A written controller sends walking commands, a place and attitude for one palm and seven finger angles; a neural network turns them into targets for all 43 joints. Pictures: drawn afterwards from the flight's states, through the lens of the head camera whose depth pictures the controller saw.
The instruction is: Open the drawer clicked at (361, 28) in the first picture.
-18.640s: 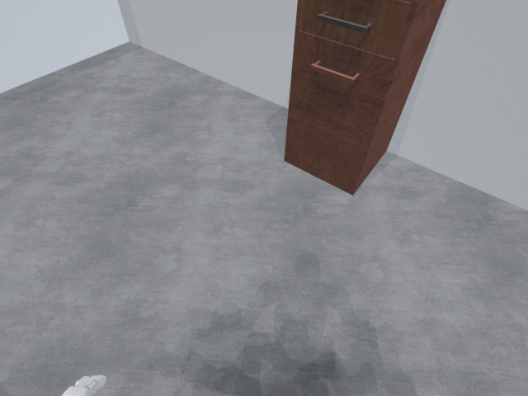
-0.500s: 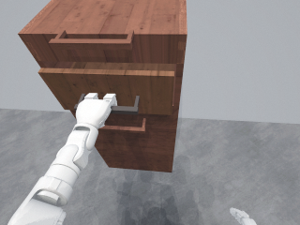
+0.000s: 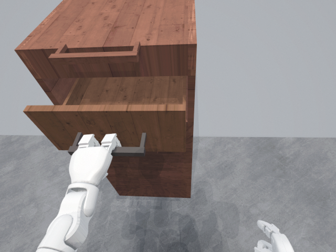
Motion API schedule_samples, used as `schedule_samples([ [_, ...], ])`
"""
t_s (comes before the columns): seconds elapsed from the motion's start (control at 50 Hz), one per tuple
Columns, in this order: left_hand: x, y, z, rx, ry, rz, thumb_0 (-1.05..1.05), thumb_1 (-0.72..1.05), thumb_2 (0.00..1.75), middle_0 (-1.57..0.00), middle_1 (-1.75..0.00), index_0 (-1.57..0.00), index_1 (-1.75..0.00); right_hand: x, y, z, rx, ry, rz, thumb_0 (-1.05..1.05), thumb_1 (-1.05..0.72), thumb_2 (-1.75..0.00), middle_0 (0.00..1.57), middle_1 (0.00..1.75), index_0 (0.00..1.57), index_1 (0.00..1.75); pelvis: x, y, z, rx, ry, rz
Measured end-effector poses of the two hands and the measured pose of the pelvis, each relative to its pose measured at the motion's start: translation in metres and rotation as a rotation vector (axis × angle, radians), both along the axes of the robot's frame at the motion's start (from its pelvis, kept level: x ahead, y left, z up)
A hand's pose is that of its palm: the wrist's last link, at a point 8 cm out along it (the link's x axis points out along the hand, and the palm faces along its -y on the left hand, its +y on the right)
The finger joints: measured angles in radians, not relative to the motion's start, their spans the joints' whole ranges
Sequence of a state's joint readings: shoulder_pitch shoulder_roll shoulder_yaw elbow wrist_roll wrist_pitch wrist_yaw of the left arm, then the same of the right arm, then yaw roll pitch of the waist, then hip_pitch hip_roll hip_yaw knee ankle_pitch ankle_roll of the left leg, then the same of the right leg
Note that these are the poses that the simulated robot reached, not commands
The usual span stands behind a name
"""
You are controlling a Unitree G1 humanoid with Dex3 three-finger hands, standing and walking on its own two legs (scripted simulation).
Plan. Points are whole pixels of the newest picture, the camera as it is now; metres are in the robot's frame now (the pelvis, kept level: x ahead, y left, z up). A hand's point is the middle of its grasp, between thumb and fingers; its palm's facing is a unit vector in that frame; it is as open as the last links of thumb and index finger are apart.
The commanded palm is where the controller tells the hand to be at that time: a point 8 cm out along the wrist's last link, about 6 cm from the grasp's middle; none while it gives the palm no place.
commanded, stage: pull the drawer open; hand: left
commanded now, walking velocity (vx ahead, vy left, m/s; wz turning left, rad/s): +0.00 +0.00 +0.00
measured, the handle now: (108, 144) +0.36 +0.19 +0.05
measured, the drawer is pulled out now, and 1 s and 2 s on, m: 0.12 0.27 0.29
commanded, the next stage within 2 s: open the thumb to release the handle in 1.36 s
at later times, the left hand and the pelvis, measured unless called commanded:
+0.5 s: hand (91, 211) +0.20 +0.19 +0.03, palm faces +0.01 -0.15 -0.99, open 5.7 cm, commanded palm +0.14 +0.20 +0.08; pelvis +0.02 -0.01 -0.01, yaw +0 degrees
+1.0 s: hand (82, 243) +0.14 +0.19 +0.03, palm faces +0.02 -0.14 -0.99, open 5.8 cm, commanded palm +0.07 +0.19 +0.08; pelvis -0.01 -0.01 -0.02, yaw -2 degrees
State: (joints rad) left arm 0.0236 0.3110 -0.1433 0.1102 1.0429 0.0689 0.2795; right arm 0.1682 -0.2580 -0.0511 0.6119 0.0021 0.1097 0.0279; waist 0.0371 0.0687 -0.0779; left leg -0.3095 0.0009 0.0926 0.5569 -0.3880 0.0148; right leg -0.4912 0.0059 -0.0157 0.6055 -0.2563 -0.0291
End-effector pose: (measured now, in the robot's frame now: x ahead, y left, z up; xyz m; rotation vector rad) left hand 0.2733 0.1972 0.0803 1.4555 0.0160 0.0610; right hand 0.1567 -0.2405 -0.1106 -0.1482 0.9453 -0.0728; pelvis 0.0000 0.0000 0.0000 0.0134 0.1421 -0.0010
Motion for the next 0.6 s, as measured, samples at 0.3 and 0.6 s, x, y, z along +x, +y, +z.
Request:
schedule_samples([
  [0.3,-0.064,-0.003,0.002,-0.029,0.008,0.038,0.05,0.76,0.8,-0.27,-1.32,-0.39,-1.29,0.082,0.045,0.022,0.08,-0.188,0.2,0.01,-0.91,-0.9,0.2,0.3,0.2,0.3,0.013,-0.009,-0.004,-0.002,-0.026,0.018],
  [0.6,-0.111,-0.004,0.004,-0.038,0.029,0.035,0.05,0.75,0.79,-0.28,-1.32,-0.39,-1.29,0.057,0.022,0.008,0.054,-0.13,0.161,0.01,-0.91,-0.9,0.2,0.3,0.2,0.3,0.015,-0.01,-0.011,-0.003,0.008,-0.02],
])
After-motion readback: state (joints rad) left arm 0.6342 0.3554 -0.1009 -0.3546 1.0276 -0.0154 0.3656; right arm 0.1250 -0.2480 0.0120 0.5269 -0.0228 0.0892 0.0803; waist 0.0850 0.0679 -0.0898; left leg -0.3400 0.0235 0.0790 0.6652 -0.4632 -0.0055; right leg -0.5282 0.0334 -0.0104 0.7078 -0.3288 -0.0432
